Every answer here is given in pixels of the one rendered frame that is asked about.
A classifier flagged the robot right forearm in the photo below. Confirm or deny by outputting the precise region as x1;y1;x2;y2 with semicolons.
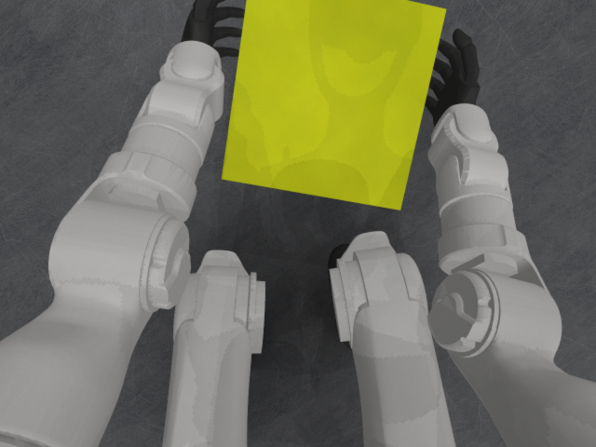
427;103;550;294

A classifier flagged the robot left upper arm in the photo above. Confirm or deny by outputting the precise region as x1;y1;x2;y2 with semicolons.
0;200;191;447

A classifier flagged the right robot shin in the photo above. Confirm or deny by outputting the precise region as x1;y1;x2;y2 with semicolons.
341;231;428;314

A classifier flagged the robot right foot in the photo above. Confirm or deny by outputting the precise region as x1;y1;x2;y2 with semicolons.
328;244;352;351

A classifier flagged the carton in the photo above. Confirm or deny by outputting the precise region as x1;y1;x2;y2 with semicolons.
222;0;446;210

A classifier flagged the robot left forearm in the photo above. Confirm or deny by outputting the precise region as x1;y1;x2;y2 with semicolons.
48;41;224;287

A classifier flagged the right robot hand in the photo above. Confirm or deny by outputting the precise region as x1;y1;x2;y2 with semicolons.
425;28;480;127

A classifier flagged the left robot hand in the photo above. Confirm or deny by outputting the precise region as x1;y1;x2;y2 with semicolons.
182;0;245;58

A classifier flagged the robot right upper arm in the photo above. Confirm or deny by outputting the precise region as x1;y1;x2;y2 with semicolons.
427;268;596;447

